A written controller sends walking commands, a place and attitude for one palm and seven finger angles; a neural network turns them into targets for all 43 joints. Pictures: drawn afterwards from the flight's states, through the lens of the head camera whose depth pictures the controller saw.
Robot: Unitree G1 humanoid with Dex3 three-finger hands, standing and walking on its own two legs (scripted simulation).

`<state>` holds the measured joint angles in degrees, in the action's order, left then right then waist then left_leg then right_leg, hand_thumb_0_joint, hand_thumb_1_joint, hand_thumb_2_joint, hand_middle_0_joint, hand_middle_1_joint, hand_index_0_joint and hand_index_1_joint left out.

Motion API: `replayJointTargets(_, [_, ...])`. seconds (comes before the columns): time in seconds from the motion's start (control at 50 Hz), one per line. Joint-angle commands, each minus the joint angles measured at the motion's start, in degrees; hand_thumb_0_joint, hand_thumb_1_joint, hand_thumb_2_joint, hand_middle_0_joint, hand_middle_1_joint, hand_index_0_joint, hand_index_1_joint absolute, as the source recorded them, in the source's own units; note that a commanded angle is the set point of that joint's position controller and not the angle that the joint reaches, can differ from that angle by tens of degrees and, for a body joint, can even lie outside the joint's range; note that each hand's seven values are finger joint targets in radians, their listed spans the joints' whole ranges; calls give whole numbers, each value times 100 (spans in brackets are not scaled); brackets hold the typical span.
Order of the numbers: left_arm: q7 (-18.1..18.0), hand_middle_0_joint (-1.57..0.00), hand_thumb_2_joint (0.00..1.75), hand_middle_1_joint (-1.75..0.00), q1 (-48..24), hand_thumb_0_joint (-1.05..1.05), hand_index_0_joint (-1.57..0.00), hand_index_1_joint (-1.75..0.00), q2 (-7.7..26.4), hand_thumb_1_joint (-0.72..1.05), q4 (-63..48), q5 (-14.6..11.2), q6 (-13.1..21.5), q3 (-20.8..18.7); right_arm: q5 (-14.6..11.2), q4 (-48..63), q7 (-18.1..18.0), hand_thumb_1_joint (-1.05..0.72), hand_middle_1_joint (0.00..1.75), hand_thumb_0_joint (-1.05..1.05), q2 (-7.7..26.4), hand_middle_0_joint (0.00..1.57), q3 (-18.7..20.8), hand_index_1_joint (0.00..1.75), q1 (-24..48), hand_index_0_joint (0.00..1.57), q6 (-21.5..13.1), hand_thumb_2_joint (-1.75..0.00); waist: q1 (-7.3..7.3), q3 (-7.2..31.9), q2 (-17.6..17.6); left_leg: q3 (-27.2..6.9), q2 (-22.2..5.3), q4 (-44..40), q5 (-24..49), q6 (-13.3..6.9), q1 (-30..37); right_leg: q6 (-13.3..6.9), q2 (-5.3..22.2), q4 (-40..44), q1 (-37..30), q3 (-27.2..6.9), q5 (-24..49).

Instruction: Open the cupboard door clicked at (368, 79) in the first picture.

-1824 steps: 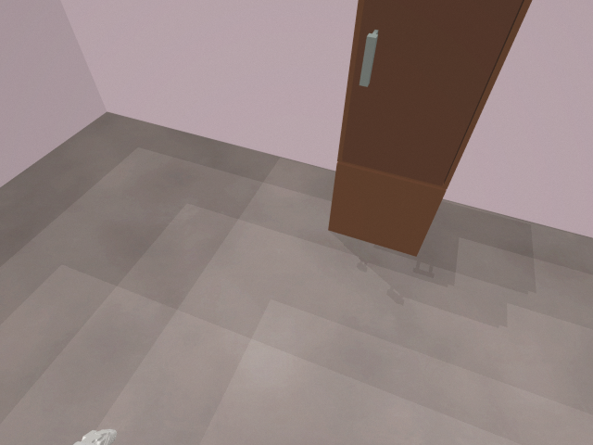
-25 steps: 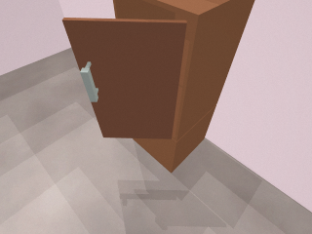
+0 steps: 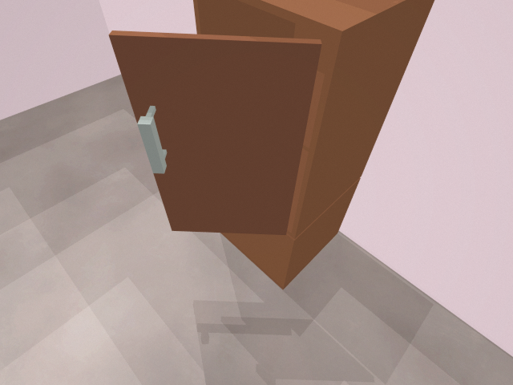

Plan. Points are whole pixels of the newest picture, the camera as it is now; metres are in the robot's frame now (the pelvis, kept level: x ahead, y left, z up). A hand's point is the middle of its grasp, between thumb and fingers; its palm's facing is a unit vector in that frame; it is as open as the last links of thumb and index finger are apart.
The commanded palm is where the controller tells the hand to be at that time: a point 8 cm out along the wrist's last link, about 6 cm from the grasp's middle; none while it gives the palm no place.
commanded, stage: come to a stop and stand still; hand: left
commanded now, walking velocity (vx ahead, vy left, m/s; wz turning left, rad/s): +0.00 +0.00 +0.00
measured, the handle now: (155, 140) +0.56 +0.25 +0.04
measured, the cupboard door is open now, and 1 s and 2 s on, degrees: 43 43 43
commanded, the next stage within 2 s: look again from close up in 0.20 s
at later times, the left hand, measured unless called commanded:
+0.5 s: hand out of the picture -0.01 +0.20 -0.18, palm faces +0.00 -0.98 -0.22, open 7.3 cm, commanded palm none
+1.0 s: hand out of the picture -0.10 +0.21 -0.18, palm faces +0.02 -0.99 -0.17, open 7.4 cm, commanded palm none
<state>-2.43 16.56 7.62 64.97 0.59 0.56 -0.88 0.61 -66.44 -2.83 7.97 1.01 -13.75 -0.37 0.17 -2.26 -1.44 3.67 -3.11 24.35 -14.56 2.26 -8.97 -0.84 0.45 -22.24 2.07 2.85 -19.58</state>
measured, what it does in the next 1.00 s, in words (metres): shifts its weight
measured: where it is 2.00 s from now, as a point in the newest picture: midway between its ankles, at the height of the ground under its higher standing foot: outside the picture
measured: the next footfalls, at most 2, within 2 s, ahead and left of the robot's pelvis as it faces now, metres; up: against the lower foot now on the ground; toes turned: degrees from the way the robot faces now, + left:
right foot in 1.86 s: +0.05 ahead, -0.07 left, +0.00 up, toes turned +2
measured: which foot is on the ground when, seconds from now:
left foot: down 0.00-1.00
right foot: down 0.00-1.00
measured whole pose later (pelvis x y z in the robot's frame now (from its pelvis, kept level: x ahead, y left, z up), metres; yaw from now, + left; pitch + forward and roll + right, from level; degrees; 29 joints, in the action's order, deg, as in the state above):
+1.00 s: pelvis -0.06 +0.04 -0.01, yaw +0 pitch -1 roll +0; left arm -1.5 22.8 9.4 61.2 1.7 -0.2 0.2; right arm 0.9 -61.8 -0.2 8.9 0.5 -18.3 0.3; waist 0.6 0.5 -1.6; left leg 4.7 -1.3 30.0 -13.6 -1.6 -16.9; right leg 0.8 2.5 -30.0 11.2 1.5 -19.5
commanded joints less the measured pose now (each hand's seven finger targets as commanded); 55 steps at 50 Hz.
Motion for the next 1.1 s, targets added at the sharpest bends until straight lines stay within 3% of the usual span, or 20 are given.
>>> replayJointTargets(0.0, [-8,-20,90,-30,480,0,-20,-30,517,90,-89,-17,43,-56,15,131,-28,-90,30,0,545,20,57,30,-462,20,-38,-90,-21,-68,1,-266,-332,-121,2136,-236,367,-63,601,293,402,-286,2655])
replayJointTargets(0.26, [-11,-20,90,-30,438,0,-20,-30,602,90,-111,-25,42,-40,20,103,-6,-90,30,0,588,20,63,30,-471,20,-47,-90,-22,-95,56,-303,-301,-205,2089,-244,353,-39,635,326,373,-280,2462])
replayJointTargets(0.28, [-233,-20,90,-30,694,0,-20,-30,724,90,-122,121,256,11,-43,579,123,-90,30,0,803,20,40,30,1,20,-141,-90,87,-354,433,-46,-301,1095,2705,-180,-114,122,794,215,1030,-704,4255])
replayJointTargets(0.3, [-232,-20,90,-30,614,0,-20,-30,1002,90,-300,118,289,-86,5,841,160,-90,30,0,631,20,1,30,-102,20,-117,-90,-125,-335,463,-16,-153,1032,2180,-202,-377,31,927,-125,661,-509,5406])
replayJointTargets(0.32, [-197,-20,90,-30,696,0,-20,-30,944,90,-405,88,313,-61,47,785,138,-90,30,0,487,20,20,30,-590,20,-184,-90,-192,483,48,-7,-106,821,1917,-321,-208,-103,873,-766,184,-473,6015])
replayJointTargets(0.34, [-176,-20,90,-30,628,0,-20,-30,863,90,-478,35,303,-39,43,782,106,-90,30,0,641,20,55,30,-779,20,-206,-90,-207,1125,-166,-96,-136,915,2452,-407,32,-96,789,-1082,-125,-299,5868])
replayJointTargets(0.36, [-162,-20,90,-30,657,0,-20,-30,810,90,-528,13,269,-49,9,795,83,-90,30,0,731,20,91,30,-735,20,-182,-90,-148,1182,-268,-167,-258,932,2759,-446,150,-95,718,-1082,51,-301,5151])
replayJointTargets(0.4, [-138,-20,90,-30,579,0,-20,-30,691,90,-635,35,157,-16,14,861,68,-90,30,0,780,20,83,30,-623,20,-150,-90,-67,672,253,-273,-427,787,3108,-469,124,-106,551,-905,572,-282,3253])
replayJointTargets(0.42, [-127,-20,90,-30,579,0,-20,-30,669,90,-661,38,117,-14,17,894,65,-90,30,0,792,20,74,30,-566,20,-129,-90,-40,388,279,-373,-464,710,2989,-486,-20,-110,478,-775,772,-277,2456])
replayJointTargets(0.46, [-95,-20,90,-30,572,0,-20,-30,679,90,-673,48,60,-5,19,970,75,-90,30,0,766,20,63,30,-412,20,-107,-90,-13,-21,312,-431,-404,527,2317,-476,-306,-131,434,-586,996,-362,1740])
replayJointTargets(0.5, [-64,-20,90,-30,534,0,-20,-30,726,90,-704,57,22,-7,29,992,104,-90,30,0,786,20,58,30,-338,20,-87,-90,2,-26,216,-483,-380,377,1743,-497,-420,-107,390,-531,979,-351,1213])
replayJointTargets(0.58, [0,-20,90,-30,397,0,-20,-30,778,90,-804,50,-39,20,38,1085,161,-90,30,0,830,20,85,30,-212,20,-30,-90,-20,-511,167,-636,-275,-239,-527,-472,-877,-100,373,-188,1427,-461,-236])
replayJointTargets(0.66, [28,-20,90,-30,510,0,-20,-30,799,90,-845,71,-46,27,58,1095,199,-90,30,0,874,20,103,30,-257,20,-2,-90,3,-528,140,-730,-270,-531,-1267,-471,-1050,-83,354,-99,1516,-458,-550])
replayJointTargets(0.7, [33,-20,90,-30,579,0,-20,-30,798,90,-829,75,-20,40,49,1084,202,-90,30,0,855,20,96,30,-284,20,-11,-90,5,-413,38,-701,-262,-490,-1107,-477,-962,-83,390,-13,1493,-488,-493])
replayJointTargets(0.84, [51,-20,90,-30,729,0,-20,-30,761,90,-684,46,37,68,21,908,195,-90,30,0,824,20,59,30,-410,20,-84,-90,3,-220,180,-673,-269,-470,-601,-455,-755,-70,455,45,1405,-507,6])
replayJointTargets(0.9, [73,-20,90,-30,904,0,-20,-30,700,90,-582,87,14,50,41,782,211,-90,30,0,847,20,77,30,-551,20,-27,-90,19,-205,273,-696,-313,-556,-1629,-503,-826,-91,366,-54,1438,-387,-963])
replayJointTargets(0.94, [96,-20,90,-30,1006,0,-20,-30,693,90,-551,98,0,16,54,774,227,-90,30,0,851,20,97,30,-489,20,0,-90,74,-479,247,-732,-282,-506,-2044,-535,-1159,-142,363,-51,1552,-460,-1388])
replayJointTargets(1.0, [117,-20,90,-30,1140,0,-20,-30,697,90,-482,84,34,-29,53,782,235,-90,30,0,707,20,91,30,-504,20,-11,-90,79,-671,-111,-528,-93,-20,-1653,-528,-1290,-277,501,152,1619,-776,-1528])
replayJointTargets(1.06, [125,-20,90,-30,1144,0,-20,-30,727,90,-465,57,88,-65,43,765,239,-90,30,0,588,20,65,30,-614,20,-103,-90,14,-482,-257,-314,22,380,-1159,-499,-1095,-392,662,178,1621,-980,-1377])
replayJointTargets(1.08, [126,-20,90,-30,1102,0,-20,-30,716,90,-457,56,91,-73,38,742,236,-90,30,0,590,20,64,30,-680,20,-128,-90,-25,-509,-111,-337,3,334,-1160,-507,-1008,-392,649,83,1706,-913,-1341])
